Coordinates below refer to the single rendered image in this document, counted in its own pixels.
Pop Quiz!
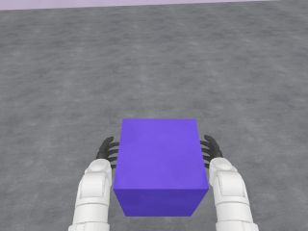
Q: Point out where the left robot forearm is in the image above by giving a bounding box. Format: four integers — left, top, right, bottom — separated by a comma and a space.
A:
68, 159, 113, 231

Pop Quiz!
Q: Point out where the right robot forearm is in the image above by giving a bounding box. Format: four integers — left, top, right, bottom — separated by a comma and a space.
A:
209, 157, 259, 231

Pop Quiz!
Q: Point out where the carton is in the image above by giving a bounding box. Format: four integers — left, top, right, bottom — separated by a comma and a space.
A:
113, 118, 209, 217

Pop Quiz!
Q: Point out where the right robot hand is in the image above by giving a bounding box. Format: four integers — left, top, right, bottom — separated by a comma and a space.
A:
200, 135, 223, 169

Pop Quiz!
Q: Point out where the left robot hand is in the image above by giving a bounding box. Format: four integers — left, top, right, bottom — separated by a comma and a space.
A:
95, 136, 119, 169

